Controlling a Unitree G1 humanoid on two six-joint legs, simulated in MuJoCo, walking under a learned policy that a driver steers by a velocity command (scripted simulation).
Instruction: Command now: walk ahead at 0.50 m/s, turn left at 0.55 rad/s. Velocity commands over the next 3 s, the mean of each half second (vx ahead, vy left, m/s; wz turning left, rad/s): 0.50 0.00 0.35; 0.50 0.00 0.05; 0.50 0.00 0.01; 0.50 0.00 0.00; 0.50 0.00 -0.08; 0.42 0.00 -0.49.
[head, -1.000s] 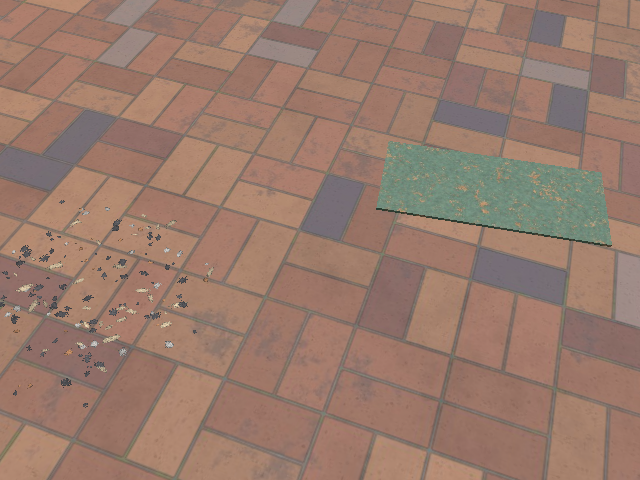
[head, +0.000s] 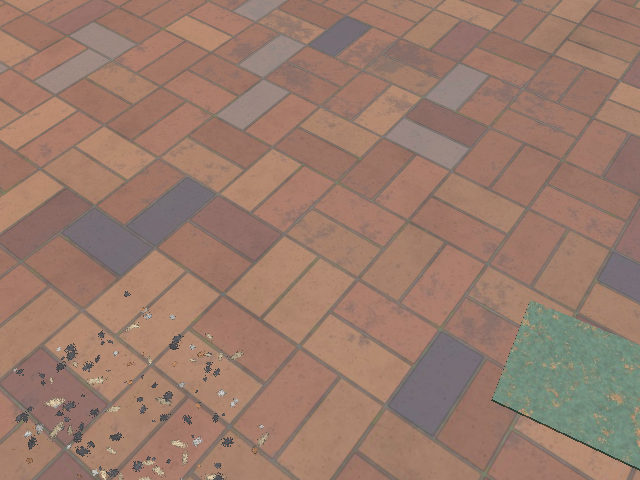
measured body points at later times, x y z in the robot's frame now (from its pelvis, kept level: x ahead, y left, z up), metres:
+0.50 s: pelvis +0.27 +0.01 +0.01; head +0.30 +0.02 +0.46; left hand +0.43 +0.26 -0.09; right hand +0.26 -0.26 -0.12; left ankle +0.10 +0.05 -0.72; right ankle +0.45 -0.07 -0.69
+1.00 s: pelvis +0.54 +0.05 +0.02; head +0.57 +0.05 +0.47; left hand +0.44 +0.28 -0.12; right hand +0.76 -0.14 -0.09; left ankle +0.67 +0.20 -0.68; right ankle +0.45 -0.06 -0.72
